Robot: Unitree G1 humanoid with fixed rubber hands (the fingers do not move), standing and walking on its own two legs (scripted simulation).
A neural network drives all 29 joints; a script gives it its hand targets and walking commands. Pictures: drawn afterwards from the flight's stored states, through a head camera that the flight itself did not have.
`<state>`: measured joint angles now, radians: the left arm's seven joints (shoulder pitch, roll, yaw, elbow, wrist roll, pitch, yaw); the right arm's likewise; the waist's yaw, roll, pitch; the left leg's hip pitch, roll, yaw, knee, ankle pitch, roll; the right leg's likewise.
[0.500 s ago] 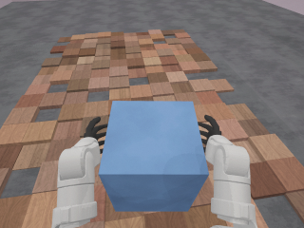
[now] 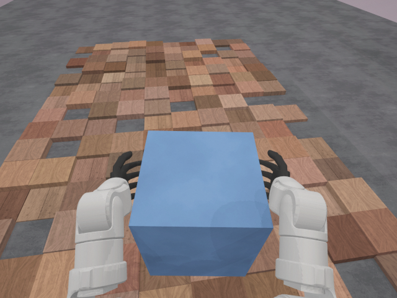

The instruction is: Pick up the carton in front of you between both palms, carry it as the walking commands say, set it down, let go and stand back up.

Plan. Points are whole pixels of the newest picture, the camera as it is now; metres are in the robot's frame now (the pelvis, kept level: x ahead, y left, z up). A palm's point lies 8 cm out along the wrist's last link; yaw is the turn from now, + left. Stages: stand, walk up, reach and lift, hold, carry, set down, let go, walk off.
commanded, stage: carry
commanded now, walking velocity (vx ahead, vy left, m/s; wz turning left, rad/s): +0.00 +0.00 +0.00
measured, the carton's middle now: (199, 207) +0.32 +0.00 +0.05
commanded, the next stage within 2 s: none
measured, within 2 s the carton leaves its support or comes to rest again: neither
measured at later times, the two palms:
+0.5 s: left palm (117, 184) +0.33 +0.16 +0.11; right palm (270, 184) +0.33 -0.14 +0.11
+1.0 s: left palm (116, 182) +0.33 +0.16 +0.11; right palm (269, 183) +0.33 -0.14 +0.11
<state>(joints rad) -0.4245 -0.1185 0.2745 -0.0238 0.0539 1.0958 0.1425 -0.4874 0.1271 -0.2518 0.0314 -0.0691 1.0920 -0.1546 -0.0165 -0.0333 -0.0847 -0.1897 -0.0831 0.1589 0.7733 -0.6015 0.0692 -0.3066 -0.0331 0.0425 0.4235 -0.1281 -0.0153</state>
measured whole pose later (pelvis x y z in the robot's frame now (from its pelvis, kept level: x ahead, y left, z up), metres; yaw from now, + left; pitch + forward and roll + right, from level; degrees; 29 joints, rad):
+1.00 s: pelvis +0.01 +0.02 +0.00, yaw -1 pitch +1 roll +3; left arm -0.43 -0.12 0.26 -0.03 0.06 1.09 0.15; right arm -0.48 0.12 -0.25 0.02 -0.06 1.08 -0.15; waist -0.01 -0.04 -0.07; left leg -0.16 -0.08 0.19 0.77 -0.63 0.09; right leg -0.30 -0.05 0.02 0.45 -0.16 0.00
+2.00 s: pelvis +0.02 +0.01 +0.00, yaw -1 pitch +0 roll +3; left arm -0.43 -0.12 0.26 -0.03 0.05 1.10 0.15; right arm -0.48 0.13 -0.26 0.01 -0.06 1.09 -0.15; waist -0.01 -0.04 -0.06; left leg -0.11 -0.08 0.20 0.71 -0.62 0.07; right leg -0.28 -0.06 -0.03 0.43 -0.15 -0.02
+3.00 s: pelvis +0.02 +0.00 +0.00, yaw -1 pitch +1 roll +3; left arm -0.43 -0.12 0.27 -0.04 0.05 1.09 0.15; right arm -0.48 0.13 -0.25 0.01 -0.06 1.09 -0.15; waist -0.02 -0.04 -0.06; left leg -0.12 -0.06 0.20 0.71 -0.61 0.05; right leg -0.27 -0.05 -0.04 0.40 -0.14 -0.03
